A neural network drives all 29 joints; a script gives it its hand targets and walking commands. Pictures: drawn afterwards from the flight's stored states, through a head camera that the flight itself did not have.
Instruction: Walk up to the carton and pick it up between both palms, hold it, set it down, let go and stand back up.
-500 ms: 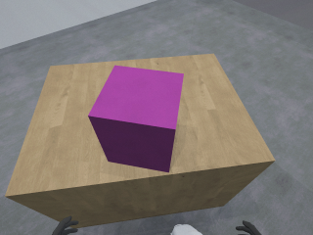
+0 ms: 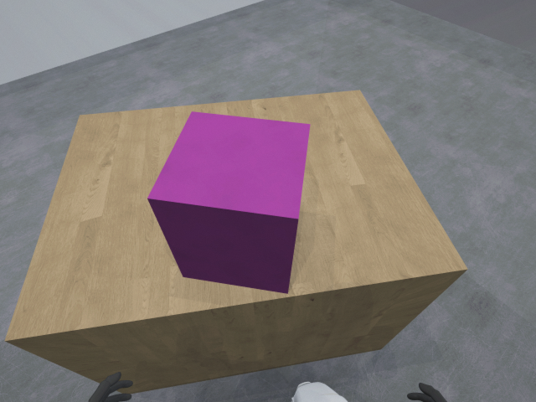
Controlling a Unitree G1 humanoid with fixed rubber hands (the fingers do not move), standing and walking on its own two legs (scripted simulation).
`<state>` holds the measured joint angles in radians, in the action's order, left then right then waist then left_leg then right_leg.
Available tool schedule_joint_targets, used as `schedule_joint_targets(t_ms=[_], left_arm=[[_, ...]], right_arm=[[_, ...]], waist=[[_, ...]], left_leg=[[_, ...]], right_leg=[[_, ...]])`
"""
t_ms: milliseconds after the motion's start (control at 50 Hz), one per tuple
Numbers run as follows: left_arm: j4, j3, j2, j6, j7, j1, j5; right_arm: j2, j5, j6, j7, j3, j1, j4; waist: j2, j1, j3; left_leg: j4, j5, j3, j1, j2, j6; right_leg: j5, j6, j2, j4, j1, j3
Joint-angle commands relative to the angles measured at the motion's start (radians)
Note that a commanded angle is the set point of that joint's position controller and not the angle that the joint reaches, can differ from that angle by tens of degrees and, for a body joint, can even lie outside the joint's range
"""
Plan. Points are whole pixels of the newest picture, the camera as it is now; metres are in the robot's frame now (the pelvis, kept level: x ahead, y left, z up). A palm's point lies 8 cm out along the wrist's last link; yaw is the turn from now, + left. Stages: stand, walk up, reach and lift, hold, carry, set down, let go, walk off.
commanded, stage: stand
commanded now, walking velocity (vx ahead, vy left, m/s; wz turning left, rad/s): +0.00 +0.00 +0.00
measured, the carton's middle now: (241, 206) +0.43 +0.04 +0.00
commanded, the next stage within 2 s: none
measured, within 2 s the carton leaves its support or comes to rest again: neither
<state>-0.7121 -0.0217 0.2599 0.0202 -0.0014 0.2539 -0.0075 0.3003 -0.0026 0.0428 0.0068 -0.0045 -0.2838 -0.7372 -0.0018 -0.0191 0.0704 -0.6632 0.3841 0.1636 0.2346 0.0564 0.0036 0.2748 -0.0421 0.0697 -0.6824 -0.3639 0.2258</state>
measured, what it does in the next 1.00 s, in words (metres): stands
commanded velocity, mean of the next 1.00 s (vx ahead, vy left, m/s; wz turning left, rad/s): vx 0.00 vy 0.00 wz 0.00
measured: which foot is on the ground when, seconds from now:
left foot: down 0.00-1.00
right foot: down 0.00-1.00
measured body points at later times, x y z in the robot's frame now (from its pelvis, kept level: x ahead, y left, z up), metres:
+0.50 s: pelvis +0.00 +0.00 +0.00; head +0.02 -0.01 +0.45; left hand +0.12 +0.26 -0.11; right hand +0.08 -0.27 -0.12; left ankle -0.02 +0.11 -0.72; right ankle +0.06 -0.14 -0.72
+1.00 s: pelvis +0.01 +0.00 +0.01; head +0.02 +0.00 +0.46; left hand +0.12 +0.25 -0.11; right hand +0.07 -0.27 -0.12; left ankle -0.02 +0.11 -0.72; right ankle +0.06 -0.14 -0.72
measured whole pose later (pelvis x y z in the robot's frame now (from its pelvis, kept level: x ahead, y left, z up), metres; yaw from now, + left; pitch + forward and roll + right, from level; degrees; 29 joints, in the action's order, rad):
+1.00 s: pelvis +0.01 +0.00 +0.01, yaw +0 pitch -2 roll +1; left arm -0.73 -0.01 0.24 0.02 -0.01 0.25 -0.01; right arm 0.28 0.00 0.03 0.00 0.00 -0.32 -0.76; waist -0.01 -0.03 0.04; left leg -0.60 0.36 0.15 0.21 0.05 0.00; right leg 0.26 -0.04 0.06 -0.63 -0.34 0.22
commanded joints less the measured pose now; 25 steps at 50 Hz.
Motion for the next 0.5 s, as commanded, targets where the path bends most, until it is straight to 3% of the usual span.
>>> schedule_joint_targets(t_ms=[0, 480], left_arm=[[0.113, -0.055, 0.174, -0.027, -0.009, -0.010, 0.000], [0.107, -0.054, 0.174, -0.025, -0.009, -0.013, 0.000]], right_arm=[[0.167, 0.000, -0.025, -0.008, -0.053, -0.014, 0.092], [0.173, 0.001, -0.021, -0.009, -0.055, -0.020, 0.092]], waist=[[-0.023, 0.001, -0.058], [-0.015, 0.002, -0.053]], left_leg=[[0.192, -0.050, -0.130, -0.023, 0.101, 0.068], [0.194, -0.048, -0.125, -0.006, 0.108, 0.072]], right_leg=[[-0.130, 0.077, -0.062, 0.125, -0.023, 0.055], [-0.152, 0.076, -0.056, 0.107, -0.008, 0.041]])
